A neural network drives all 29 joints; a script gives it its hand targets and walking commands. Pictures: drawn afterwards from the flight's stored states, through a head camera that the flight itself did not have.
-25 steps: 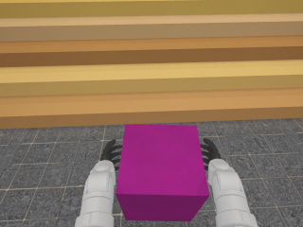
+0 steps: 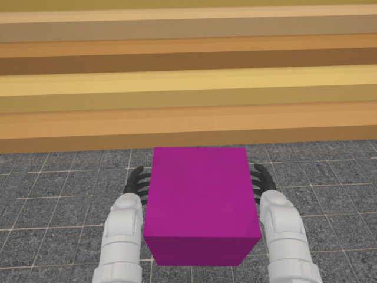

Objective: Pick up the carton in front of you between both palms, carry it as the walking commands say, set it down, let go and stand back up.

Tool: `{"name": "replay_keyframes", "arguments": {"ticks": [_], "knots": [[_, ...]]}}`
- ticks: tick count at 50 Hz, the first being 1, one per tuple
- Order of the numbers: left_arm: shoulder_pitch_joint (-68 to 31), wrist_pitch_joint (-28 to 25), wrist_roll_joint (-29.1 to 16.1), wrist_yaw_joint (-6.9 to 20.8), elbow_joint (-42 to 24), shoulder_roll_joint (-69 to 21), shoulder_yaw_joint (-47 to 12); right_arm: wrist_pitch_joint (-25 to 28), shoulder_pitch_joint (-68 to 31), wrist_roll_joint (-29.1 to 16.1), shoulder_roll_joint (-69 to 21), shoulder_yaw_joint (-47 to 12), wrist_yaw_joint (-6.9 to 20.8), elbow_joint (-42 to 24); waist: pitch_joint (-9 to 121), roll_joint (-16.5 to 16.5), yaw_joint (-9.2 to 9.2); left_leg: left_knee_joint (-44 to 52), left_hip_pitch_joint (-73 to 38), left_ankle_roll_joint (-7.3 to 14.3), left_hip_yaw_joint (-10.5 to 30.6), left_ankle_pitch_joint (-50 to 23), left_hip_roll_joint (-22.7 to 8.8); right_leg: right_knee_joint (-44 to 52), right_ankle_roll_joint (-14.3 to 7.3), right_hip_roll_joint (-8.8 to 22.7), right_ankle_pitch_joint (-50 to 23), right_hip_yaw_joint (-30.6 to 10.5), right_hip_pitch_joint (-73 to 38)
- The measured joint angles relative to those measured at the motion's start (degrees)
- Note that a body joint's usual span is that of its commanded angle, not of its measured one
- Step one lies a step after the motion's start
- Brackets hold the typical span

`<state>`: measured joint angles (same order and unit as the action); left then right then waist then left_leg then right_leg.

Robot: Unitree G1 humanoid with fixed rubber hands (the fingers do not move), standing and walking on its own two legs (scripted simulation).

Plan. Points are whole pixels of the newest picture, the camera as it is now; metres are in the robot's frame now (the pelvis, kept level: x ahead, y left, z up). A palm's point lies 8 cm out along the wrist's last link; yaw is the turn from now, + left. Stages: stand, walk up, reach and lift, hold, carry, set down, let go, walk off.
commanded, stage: reach and lift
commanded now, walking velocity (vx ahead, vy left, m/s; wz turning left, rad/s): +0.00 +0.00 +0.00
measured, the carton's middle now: (198, 210) +0.30 +0.00 -0.04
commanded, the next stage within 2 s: hold in 0.42 s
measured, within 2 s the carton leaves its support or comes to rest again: neither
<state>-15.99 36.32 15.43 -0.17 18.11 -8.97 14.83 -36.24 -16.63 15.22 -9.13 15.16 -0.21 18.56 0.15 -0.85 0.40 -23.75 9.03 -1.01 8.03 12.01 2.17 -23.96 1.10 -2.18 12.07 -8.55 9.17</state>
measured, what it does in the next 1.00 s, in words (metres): stands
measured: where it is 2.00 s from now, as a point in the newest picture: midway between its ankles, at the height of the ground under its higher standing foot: outside the picture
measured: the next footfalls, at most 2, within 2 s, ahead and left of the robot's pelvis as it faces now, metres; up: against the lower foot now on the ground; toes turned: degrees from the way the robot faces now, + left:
none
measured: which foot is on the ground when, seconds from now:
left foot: down 0.00-1.00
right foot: down 0.00-1.00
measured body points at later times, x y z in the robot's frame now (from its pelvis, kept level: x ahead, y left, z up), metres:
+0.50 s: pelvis +0.00 +0.00 +0.00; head -0.04 +0.01 +0.45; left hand +0.30 +0.16 +0.03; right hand +0.30 -0.15 +0.04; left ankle +0.01 +0.13 -0.74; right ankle +0.01 -0.13 -0.74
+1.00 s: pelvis -0.01 +0.00 +0.00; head -0.05 +0.01 +0.45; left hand +0.29 +0.15 +0.04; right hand +0.30 -0.15 +0.04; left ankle +0.01 +0.13 -0.74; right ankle +0.01 -0.13 -0.74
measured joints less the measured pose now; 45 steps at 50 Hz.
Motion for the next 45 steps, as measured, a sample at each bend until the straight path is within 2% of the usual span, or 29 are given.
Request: {"name": "replay_keyframes", "arguments": {"ticks": [9,11,21,31,45], "knots": [[3.2,1.8,-1.0,-0.5,-1.4,0.7,-2.7,-2.1,3.1,-0.1,0.8,-2.9,-0.1,-1.9,0.6,-0.2,-0.69,3.4,-3.3,0.3,0.1,-1.1,0.0,3.6,0.0,0.5,-1.0,0.2,-3.4],[3.7,2.0,-0.9,-0.5,-1.9,0.8,-3.3,-2.2,3.5,-0.4,0.8,-3.0,-0.1,-2.2,0.6,-0.3,-0.38,3.2,-3.4,0.3,-0.2,-0.9,-0.1,3.3,0.0,0.4,-0.9,-0.1,-3.5],[1.8,4.0,-0.3,-0.4,-2.3,0.5,-1.9,-3.3,0.9,-0.3,0.3,-1.1,0.2,-1.1,-0.2,-0.1,0.20,1.1,-3.6,0.2,-0.4,0.0,-0.1,1.5,-0.1,0.1,-0.2,0.0,-3.7],[1.0,6.5,-0.5,-0.1,-4.2,0.3,-2.2,-6.2,1.5,-0.5,0.4,-1.9,0.0,-4.7,-0.3,0.5,-0.12,2.4,-5.3,0.3,-0.5,-0.8,-0.3,2.9,0.0,0.2,-1.0,0.1,-5.5],[-0.6,7.3,0.8,0.3,-2.3,-0.1,-0.8,-7.0,-0.2,1.2,0.0,-0.2,0.9,-2.7,-0.9,0.0,-0.31,1.9,-5.4,0.3,-0.5,-0.9,-0.2,2.4,0.0,0.3,-1.1,0.4,-5.6]]}}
